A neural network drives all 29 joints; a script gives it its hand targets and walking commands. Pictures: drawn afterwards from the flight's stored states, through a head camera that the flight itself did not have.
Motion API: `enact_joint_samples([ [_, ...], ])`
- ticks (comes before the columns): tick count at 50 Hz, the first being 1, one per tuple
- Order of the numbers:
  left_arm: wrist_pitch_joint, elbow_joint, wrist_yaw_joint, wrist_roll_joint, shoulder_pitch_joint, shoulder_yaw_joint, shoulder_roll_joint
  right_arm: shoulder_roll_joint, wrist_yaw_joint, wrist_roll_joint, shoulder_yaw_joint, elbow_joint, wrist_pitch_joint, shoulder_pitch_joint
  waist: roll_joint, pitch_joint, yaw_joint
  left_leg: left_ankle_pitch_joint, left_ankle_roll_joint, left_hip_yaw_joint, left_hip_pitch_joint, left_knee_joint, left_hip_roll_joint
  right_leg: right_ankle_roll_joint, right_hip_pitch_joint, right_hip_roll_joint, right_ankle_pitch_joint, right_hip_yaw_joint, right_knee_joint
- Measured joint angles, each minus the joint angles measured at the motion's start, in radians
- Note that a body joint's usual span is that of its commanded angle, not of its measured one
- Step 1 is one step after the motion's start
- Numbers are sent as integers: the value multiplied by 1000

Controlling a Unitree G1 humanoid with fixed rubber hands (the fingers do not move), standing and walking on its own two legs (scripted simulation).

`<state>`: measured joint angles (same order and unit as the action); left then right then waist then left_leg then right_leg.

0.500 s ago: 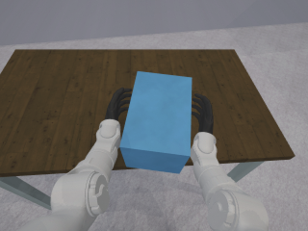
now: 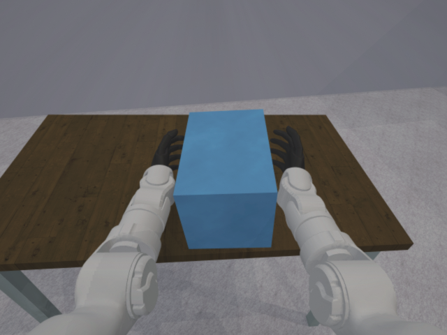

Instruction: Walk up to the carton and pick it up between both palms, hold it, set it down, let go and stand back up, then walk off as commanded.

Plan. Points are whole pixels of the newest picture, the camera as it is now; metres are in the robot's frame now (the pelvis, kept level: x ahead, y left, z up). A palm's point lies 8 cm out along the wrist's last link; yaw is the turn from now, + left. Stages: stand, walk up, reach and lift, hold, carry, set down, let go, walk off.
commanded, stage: reach and lift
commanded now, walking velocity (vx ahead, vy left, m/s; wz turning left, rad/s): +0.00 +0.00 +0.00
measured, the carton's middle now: (227, 175) +0.42 +0.00 +0.09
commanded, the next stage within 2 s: hold in 1.54 s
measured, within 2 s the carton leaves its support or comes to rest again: neither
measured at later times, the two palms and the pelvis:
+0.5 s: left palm (161, 155) +0.39 +0.12 +0.17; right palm (301, 156) +0.38 -0.13 +0.18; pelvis -0.01 +0.00 +0.00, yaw +0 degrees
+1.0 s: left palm (159, 151) +0.39 +0.12 +0.18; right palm (303, 148) +0.38 -0.13 +0.19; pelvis -0.01 +0.00 +0.00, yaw +0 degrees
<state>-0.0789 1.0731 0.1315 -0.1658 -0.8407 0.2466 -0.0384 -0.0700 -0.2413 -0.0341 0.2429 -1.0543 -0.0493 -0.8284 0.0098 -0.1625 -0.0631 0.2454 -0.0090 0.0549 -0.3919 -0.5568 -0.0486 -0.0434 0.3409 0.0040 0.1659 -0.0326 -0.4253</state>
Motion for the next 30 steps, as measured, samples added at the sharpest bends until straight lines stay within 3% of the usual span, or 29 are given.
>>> enact_joint_samples([
  [18,-319,-228,33,0,0,0,36,71,7,-126,-107,36,202,-52,-2,16,0,3,0,-1,70,0,0,0,-70,0,3,0,0],
  [30,-419,-295,42,0,0,1,47,91,9,-158,-132,72,290,-66,-14,23,0,3,0,-2,96,0,0,0,-96,1,3,0,0],
])
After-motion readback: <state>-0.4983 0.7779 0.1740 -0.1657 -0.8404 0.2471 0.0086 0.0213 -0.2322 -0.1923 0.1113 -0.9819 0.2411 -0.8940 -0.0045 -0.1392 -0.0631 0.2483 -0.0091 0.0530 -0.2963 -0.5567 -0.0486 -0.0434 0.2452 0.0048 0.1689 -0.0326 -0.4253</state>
